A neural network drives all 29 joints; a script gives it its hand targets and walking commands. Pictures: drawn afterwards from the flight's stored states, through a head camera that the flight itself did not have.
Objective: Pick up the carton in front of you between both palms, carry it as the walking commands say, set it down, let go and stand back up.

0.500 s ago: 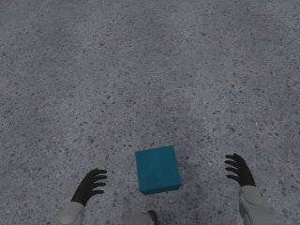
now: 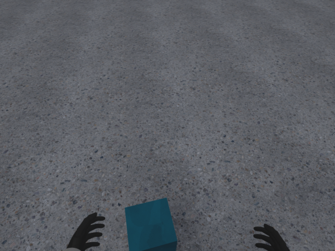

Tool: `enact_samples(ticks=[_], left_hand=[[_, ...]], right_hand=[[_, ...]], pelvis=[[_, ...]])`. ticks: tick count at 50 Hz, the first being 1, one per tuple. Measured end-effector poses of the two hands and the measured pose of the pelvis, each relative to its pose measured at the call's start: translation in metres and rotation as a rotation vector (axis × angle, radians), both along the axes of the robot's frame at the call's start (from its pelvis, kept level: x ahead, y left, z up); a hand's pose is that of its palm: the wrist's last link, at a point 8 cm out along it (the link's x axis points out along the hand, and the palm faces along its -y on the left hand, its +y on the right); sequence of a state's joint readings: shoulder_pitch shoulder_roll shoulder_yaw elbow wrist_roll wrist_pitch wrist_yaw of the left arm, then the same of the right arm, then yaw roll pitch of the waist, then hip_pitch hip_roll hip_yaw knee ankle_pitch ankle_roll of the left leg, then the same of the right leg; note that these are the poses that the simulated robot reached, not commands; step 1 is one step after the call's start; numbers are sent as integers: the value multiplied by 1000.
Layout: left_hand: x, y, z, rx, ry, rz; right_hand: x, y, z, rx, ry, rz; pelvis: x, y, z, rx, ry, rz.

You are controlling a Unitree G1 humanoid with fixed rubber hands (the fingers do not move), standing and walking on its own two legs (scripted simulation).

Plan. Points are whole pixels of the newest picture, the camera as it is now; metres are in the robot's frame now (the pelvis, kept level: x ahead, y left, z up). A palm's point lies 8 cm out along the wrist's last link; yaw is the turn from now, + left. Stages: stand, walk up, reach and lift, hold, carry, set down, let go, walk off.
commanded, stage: let go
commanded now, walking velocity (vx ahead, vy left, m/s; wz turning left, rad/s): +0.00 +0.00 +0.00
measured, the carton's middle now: (151, 231) +0.35 +0.12 -0.65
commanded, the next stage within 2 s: stand in 0.24 s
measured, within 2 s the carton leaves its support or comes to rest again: neither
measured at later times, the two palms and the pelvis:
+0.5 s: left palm out of the picture +0.13 +0.31 -0.11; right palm out of the picture +0.11 -0.26 -0.07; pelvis +0.00 +0.04 -0.01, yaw -1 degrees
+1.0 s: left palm out of the picture +0.13 +0.33 -0.11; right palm out of the picture +0.10 -0.25 -0.08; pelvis +0.01 +0.05 +0.00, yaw -3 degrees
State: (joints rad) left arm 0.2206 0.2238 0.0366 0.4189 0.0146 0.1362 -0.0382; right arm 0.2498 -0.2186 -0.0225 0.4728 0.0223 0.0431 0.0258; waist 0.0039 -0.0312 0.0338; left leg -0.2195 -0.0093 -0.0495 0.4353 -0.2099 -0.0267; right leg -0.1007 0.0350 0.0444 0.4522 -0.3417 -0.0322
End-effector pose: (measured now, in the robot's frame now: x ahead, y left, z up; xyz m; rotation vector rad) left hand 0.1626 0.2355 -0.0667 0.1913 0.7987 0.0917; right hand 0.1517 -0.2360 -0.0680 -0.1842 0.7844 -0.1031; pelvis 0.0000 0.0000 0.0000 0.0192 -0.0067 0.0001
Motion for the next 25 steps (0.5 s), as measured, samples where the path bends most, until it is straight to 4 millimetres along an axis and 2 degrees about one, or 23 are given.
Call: enact_samples(ticks=[13,20,25], left_hand=[[-20,24,-1,23,22,31],[-28,61,-27,92,54,20],[-33,77,-40,111,118,4]], right_hand=[[-2,23,-1,-15,7,23],[-31,-9,-8,-180,126,-28],[-39,-24,-3,-230,166,-75]], pelvis=[[-13,17,-2,-9,-47,9],[-9,28,-6,-21,-3,-9],[-1,35,-6,-24,8,-24]])
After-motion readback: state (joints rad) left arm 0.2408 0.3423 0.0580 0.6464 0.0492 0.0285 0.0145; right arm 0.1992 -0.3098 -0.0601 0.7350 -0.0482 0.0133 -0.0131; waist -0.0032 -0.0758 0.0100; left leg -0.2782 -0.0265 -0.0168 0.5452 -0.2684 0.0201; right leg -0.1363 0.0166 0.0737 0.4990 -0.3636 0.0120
